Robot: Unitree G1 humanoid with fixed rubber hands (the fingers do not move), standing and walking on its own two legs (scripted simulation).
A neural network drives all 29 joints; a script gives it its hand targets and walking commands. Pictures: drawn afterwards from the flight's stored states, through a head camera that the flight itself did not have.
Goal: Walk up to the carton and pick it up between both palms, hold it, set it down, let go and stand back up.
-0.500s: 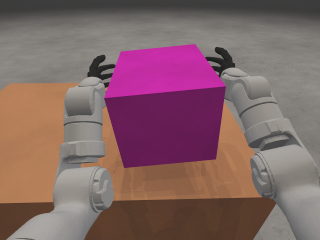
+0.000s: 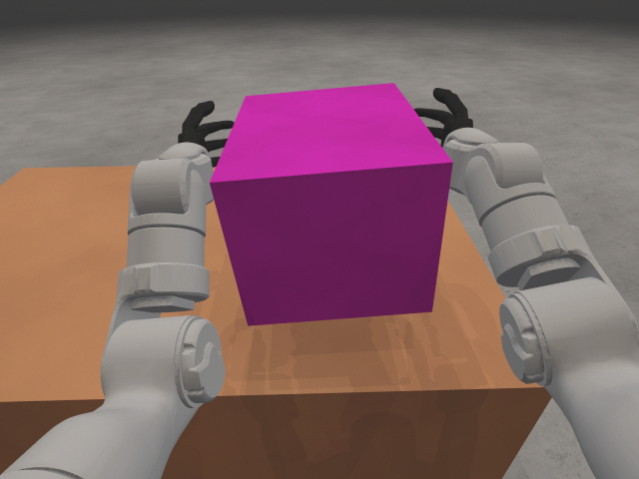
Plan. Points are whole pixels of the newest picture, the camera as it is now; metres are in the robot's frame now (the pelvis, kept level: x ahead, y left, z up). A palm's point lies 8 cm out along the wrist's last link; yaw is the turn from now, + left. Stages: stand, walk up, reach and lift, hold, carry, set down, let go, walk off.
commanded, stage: hold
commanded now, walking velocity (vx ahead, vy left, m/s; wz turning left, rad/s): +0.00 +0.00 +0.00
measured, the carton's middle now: (328, 192) +0.39 +0.00 +0.24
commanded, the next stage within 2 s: set down in 0.24 s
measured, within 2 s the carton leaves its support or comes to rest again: neither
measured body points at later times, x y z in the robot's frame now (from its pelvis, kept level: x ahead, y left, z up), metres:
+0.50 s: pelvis +0.01 +0.00 +0.00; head -0.07 +0.01 +0.45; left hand +0.40 +0.16 +0.28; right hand +0.41 -0.15 +0.29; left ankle +0.03 +0.14 -0.74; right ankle +0.02 -0.13 -0.74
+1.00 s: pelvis +0.01 -0.01 +0.00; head -0.03 +0.02 +0.45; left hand +0.41 +0.16 +0.20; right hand +0.42 -0.14 +0.20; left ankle +0.03 +0.14 -0.74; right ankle +0.02 -0.13 -0.74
